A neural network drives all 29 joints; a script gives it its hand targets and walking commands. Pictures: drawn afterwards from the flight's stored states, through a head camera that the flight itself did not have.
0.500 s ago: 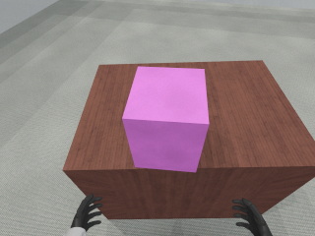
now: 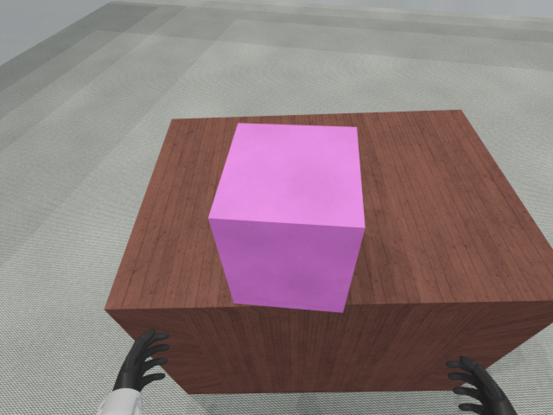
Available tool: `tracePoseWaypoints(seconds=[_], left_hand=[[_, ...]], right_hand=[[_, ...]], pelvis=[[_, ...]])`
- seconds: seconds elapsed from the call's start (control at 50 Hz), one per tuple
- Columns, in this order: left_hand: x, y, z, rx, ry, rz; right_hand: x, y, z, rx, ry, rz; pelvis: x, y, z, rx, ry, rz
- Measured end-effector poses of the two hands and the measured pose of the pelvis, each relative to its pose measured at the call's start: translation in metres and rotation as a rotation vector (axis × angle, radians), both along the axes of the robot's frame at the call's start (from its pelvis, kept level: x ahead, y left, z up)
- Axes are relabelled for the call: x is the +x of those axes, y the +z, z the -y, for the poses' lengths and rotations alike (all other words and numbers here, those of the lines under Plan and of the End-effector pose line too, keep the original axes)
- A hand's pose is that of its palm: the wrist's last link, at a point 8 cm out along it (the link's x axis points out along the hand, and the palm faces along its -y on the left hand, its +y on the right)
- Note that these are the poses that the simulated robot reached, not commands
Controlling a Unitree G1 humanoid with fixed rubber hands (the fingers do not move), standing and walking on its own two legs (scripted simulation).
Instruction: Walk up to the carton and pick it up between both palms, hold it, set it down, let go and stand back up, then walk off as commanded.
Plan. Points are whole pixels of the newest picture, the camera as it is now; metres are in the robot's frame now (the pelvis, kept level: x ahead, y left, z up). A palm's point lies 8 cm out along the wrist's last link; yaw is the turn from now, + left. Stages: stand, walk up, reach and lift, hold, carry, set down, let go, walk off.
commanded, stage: stand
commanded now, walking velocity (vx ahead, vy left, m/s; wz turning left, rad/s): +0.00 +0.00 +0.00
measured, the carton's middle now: (291, 220) +0.42 +0.00 +0.01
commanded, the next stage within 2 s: walk off in 0.44 s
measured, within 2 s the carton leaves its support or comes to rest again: neither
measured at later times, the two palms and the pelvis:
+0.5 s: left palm (129, 390) +0.18 +0.25 -0.06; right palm (498, 413) +0.13 -0.27 -0.07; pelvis +0.00 +0.00 +0.00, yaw +0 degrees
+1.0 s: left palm out of the picture +0.12 +0.31 -0.11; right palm out of the picture +0.00 -0.26 -0.11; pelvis -0.08 +0.05 -0.03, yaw -3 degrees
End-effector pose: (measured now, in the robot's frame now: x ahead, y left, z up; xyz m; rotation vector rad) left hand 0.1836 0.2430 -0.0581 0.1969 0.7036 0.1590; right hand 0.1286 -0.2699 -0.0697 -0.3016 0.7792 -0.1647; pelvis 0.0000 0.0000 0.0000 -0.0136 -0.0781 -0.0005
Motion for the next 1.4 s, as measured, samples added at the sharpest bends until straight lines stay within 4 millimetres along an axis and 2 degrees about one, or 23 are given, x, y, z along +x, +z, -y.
tracePoseWaypoints(seconds=[0.5, 0.68, 0.72, 0.78, 0.84, 0.92, 1.0, 1.06, 1.22, 1.3, 1.4], left_hand=[[-0.003, -0.006, -0.003, -0.004, 0.006, -0.018], [-0.006, -0.007, -0.004, 0.0, 0.004, -0.023], [-0.008, -0.01, -0.008, 0.013, -0.001, -0.034], [-0.021, -0.019, -0.02, 0.047, -0.016, -0.077], [-0.041, -0.028, -0.035, 0.078, -0.033, -0.131], [-0.058, -0.039, -0.054, 0.098, -0.067, -0.162], [-0.061, -0.051, -0.072, 0.097, -0.08, -0.127], [-0.074, -0.051, -0.08, 0.087, -0.07, -0.114], [-0.151, -0.059, -0.108, 0.121, -0.05, -0.214], [-0.188, -0.067, -0.11, 0.135, -0.052, -0.254], [-0.233, -0.075, -0.1, 0.14, -0.05, -0.259]], right_hand=[[0.004, 0.002, 0.0, -0.002, -0.005, 0.008], [0.003, 0.002, 0.0, -0.001, -0.003, 0.009], [-0.003, -0.001, 0.004, -0.011, -0.005, -0.01], [-0.022, -0.009, 0.01, -0.035, -0.013, -0.065], [-0.051, -0.017, 0.01, -0.054, -0.03, -0.134], [-0.089, -0.025, 0.001, -0.072, -0.058, -0.192], [-0.129, -0.037, -0.013, -0.095, -0.068, -0.231], [-0.144, -0.032, -0.018, -0.115, -0.072, -0.22], [-0.167, -0.018, -0.023, -0.144, -0.077, -0.172], [-0.196, -0.022, -0.018, -0.149, -0.078, -0.189], [-0.238, -0.031, -0.007, -0.141, -0.076, -0.184]], pelvis=[[0.003, 0.0, -0.001, -0.001, 0.0, -0.003], [0.001, 0.0, 0.0, 0.0, 0.0, -0.002], [-0.002, -0.003, -0.001, -0.001, -0.004, -0.012], [-0.015, -0.007, -0.004, -0.002, -0.015, -0.011], [-0.031, -0.01, -0.013, -0.006, -0.032, 0.002], [-0.054, -0.016, -0.03, -0.017, -0.056, 0.018], [-0.078, -0.031, -0.048, -0.018, -0.051, 0.048], [-0.093, -0.031, -0.056, -0.016, -0.042, 0.069], [-0.13, -0.028, -0.063, -0.025, -0.048, -0.007], [-0.157, -0.032, -0.059, -0.021, -0.049, -0.013], [-0.197, -0.041, -0.048, -0.007, -0.048, 0.019]])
